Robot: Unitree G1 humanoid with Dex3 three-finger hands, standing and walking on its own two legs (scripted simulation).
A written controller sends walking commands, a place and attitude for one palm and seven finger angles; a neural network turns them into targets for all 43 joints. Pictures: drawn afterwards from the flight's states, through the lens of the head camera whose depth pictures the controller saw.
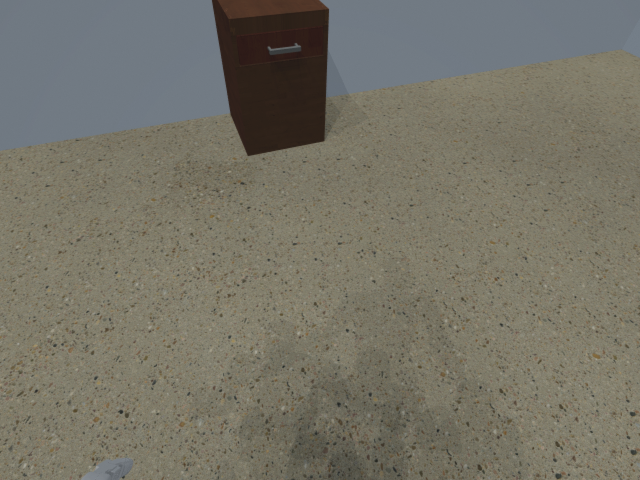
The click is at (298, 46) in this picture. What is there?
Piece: drawer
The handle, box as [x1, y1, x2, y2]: [267, 43, 300, 54]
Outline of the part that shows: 300,50 300,46 298,46 296,43 294,43 294,45 290,47 271,49 269,46 267,47 270,54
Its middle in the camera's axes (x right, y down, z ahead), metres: -0.17 -0.84 +1.70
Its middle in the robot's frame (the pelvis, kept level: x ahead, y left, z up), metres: +1.81 +0.23 -0.22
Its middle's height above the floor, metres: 0.54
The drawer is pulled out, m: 0.00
